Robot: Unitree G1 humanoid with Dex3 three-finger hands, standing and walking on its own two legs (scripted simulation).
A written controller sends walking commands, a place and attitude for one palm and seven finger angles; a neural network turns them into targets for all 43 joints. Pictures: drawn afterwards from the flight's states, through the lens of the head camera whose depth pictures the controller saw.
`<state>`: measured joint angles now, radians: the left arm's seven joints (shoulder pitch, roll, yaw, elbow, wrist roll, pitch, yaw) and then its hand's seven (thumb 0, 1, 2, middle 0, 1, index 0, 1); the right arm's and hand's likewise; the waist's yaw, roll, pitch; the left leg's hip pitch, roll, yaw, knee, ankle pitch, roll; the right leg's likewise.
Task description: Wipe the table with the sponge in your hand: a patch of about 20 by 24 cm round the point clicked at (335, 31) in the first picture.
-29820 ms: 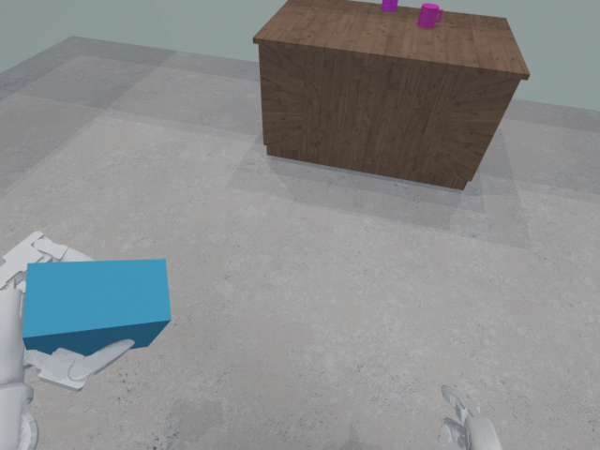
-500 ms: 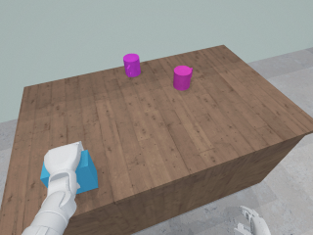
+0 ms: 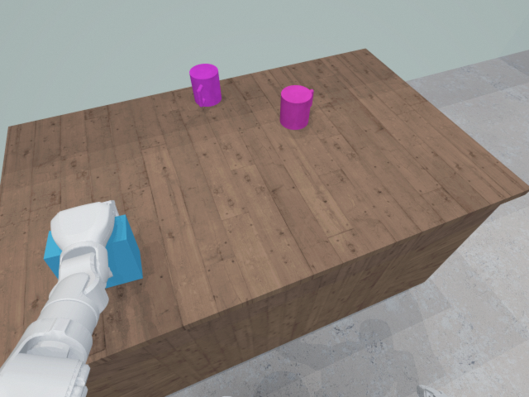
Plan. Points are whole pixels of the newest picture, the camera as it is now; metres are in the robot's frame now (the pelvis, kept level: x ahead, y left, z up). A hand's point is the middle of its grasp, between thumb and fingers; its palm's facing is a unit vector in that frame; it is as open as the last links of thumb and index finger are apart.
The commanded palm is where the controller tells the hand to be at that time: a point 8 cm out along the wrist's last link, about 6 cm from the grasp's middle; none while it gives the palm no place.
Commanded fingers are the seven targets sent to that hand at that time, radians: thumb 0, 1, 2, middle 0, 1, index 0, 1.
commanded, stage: wipe forward along the first lane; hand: left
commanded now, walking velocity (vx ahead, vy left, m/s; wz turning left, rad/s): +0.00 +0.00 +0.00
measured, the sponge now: (101, 262) +0.34 +0.32 -0.05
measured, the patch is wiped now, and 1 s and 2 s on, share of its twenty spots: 0.15 0.25 0.30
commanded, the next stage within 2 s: slide across to the middle lane in 1.10 s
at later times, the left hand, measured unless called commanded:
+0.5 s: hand (94, 224) +0.39 +0.33 -0.01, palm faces -0.13 +0.02 -0.99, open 10.2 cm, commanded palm +0.38 +0.32 +0.02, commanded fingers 0.00 0.10 1.30 -1.20 -1.60 -1.20 -1.60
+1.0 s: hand (91, 205) +0.44 +0.36 -0.01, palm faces -0.14 +0.02 -0.99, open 10.2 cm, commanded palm +0.43 +0.33 +0.01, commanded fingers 0.00 0.10 1.30 -1.20 -1.60 -1.20 -1.60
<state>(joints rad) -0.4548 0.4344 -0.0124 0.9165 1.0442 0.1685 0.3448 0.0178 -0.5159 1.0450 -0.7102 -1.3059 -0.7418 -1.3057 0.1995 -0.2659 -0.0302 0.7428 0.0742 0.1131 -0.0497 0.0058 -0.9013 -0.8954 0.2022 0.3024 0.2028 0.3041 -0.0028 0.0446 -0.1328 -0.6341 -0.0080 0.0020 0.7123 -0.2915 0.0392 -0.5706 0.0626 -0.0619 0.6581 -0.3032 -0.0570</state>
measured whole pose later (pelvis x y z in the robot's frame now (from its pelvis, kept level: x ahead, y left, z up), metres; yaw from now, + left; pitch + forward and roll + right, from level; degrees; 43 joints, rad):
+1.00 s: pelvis +0.00 +0.03 -0.02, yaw -1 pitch +20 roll -5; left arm -0.82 0.58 0.03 1.23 1.09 0.15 0.34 0.02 -0.53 1.06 -0.71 -1.31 -0.74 -1.32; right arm 0.28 -0.26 -0.01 0.73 0.05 0.11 -0.01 0.00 -0.90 -0.90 0.20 0.30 0.20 0.30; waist -0.09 0.04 -0.17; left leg -0.88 0.00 0.00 0.87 -0.34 0.07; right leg -0.79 0.07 -0.07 0.76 -0.33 -0.02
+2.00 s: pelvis +0.03 +0.03 -0.01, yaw -2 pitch +21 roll -5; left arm -0.91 0.51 -0.05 1.28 1.06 0.26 0.34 0.00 -0.52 1.06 -0.70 -1.33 -0.73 -1.34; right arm 0.28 -0.25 -0.02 0.77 0.03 0.11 0.03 0.00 -0.90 -0.90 0.20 0.30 0.20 0.30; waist -0.12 0.04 -0.16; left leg -0.80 0.00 0.00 0.79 -0.36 0.07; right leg -0.70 0.07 -0.06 0.66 -0.32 -0.02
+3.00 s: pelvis +0.02 +0.03 +0.00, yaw -1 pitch +14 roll -3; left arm -0.60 0.26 -0.18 1.01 1.01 0.38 0.45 -0.01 -0.49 1.06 -0.65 -1.38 -0.67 -1.40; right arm 0.18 -0.22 -0.02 0.74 0.06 0.20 0.02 0.00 -0.90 -0.90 0.20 0.30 0.20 0.30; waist -0.02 0.03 -0.18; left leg -0.62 -0.02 0.01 0.71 -0.32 0.07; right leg -0.54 0.05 -0.05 0.62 -0.31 -0.02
